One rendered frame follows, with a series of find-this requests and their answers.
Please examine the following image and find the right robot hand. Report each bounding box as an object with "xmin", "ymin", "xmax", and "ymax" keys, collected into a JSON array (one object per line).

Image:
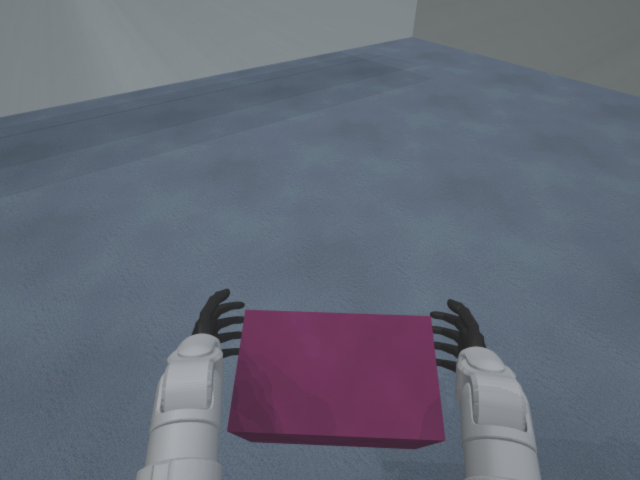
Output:
[{"xmin": 430, "ymin": 299, "xmax": 486, "ymax": 373}]

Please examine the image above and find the carton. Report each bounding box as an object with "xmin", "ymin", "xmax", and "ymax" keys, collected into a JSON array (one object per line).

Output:
[{"xmin": 227, "ymin": 310, "xmax": 445, "ymax": 449}]

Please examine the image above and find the left robot forearm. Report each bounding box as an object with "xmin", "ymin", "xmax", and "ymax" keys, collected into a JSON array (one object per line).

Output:
[{"xmin": 136, "ymin": 333, "xmax": 223, "ymax": 480}]

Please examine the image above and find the left robot hand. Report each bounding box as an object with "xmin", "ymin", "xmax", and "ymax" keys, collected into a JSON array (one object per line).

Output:
[{"xmin": 191, "ymin": 289, "xmax": 245, "ymax": 358}]

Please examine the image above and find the right robot forearm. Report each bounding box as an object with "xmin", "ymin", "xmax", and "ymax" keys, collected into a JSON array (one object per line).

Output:
[{"xmin": 455, "ymin": 347, "xmax": 541, "ymax": 480}]

